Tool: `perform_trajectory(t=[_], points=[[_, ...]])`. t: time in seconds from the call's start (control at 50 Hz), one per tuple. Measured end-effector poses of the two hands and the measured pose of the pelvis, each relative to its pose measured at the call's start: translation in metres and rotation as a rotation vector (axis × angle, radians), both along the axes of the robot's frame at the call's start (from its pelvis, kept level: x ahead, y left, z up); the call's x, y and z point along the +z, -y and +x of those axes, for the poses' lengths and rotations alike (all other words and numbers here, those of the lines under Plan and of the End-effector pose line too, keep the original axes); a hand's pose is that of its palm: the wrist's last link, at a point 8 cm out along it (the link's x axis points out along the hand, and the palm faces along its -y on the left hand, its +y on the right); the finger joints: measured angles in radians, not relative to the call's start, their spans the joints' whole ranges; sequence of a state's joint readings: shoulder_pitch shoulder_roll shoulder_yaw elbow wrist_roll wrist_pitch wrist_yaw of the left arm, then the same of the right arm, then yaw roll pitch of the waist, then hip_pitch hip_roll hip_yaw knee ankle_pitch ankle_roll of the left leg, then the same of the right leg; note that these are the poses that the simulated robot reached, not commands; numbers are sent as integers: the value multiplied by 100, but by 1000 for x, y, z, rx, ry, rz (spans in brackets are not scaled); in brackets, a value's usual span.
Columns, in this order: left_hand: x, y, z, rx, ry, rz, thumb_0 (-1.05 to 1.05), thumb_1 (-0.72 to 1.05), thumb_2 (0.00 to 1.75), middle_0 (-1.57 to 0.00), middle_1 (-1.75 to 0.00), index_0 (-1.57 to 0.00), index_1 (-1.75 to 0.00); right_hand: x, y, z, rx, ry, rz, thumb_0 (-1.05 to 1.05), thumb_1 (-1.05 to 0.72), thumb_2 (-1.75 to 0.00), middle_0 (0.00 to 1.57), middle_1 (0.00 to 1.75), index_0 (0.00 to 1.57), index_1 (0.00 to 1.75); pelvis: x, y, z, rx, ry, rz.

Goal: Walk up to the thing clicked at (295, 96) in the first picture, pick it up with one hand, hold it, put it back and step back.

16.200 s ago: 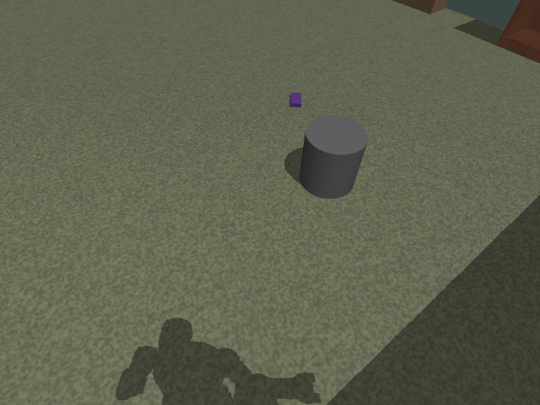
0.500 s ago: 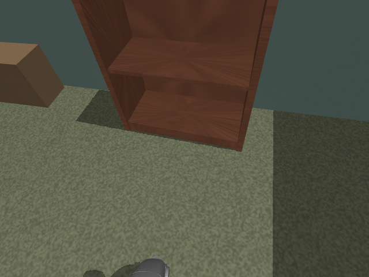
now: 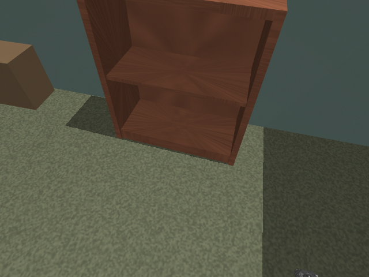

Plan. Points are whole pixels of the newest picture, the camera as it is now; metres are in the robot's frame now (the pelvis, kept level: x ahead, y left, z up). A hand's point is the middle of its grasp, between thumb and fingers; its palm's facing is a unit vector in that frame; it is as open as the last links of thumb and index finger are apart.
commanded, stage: walk up
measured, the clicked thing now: out of the picture -0.77 +1.23 -0.75
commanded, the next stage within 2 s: stand in 0.46 s
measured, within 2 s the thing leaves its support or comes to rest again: neither
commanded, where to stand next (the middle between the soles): +0.07 +0.00 m, yaw -1 degrees
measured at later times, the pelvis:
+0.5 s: pelvis +0.01 +0.00 +0.01, yaw +0 degrees
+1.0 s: pelvis +0.03 -0.01 +0.01, yaw +0 degrees
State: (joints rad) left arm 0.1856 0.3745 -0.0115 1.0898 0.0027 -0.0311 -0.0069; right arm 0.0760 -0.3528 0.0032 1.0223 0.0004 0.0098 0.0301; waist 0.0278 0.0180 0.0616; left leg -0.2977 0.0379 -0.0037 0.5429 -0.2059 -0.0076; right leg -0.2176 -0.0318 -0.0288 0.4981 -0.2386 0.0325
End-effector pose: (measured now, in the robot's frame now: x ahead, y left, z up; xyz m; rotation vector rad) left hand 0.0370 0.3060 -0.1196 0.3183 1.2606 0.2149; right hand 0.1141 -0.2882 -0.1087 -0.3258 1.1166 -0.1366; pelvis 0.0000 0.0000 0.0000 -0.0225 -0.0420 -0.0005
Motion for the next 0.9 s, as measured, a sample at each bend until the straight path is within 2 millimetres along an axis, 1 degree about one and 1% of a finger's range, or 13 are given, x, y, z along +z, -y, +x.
perform_trajectory(t=[0.08,0.14,0.22,0.38,0.5,0.58,0.68,0.82,0.9], points=[[7,-3,1,10,-21,18,0,91,90,-21,-30,-20,-30,-3,2,0,-11,-23,9,1,-90,-90,20,30,20,30,3,1,4,0,-2,5],[11,-3,7,9,-20,26,0,91,90,-21,-30,-20,-30,-5,4,-1,-25,-38,11,1,-90,-90,20,30,20,30,5,1,7,-1,-1,9],[15,-2,21,1,-1,27,0,91,90,-21,-30,-20,-30,-5,6,-5,-45,-55,13,1,-90,-90,20,30,20,30,7,1,9,-2,3,13],[15,7,56,-32,57,-1,0,91,90,-21,-30,-20,-30,-1,9,-19,-77,-87,1,1,-90,-90,20,30,20,30,10,-1,12,-4,4,16],[14,13,70,-53,71,-18,0,91,90,-21,-30,-20,-30,2,11,-28,-95,-104,-10,1,-90,-90,20,30,20,30,12,0,15,-6,0,17],[12,15,71,-53,61,-26,0,91,90,-21,-30,-20,-30,4,12,-31,-98,-106,-17,1,-90,-90,20,30,20,30,13,1,16,-5,-3,19],[10,16,65,-46,35,-29,0,91,90,-21,-30,-20,-30,4,14,-30,-99,-112,-22,1,-90,-90,20,30,20,30,13,2,18,-5,-8,19],[10,15,53,-29,-10,-21,0,91,90,-21,-30,-20,-30,3,16,-23,-92,-117,-19,1,-90,-90,20,30,20,30,13,4,22,-4,-16,19],[11,15,50,-17,-20,-16,0,91,90,-21,-30,-20,-30,1,16,-17,-80,-115,-16,1,-90,-90,20,30,20,30,14,5,25,-3,-17,19]])
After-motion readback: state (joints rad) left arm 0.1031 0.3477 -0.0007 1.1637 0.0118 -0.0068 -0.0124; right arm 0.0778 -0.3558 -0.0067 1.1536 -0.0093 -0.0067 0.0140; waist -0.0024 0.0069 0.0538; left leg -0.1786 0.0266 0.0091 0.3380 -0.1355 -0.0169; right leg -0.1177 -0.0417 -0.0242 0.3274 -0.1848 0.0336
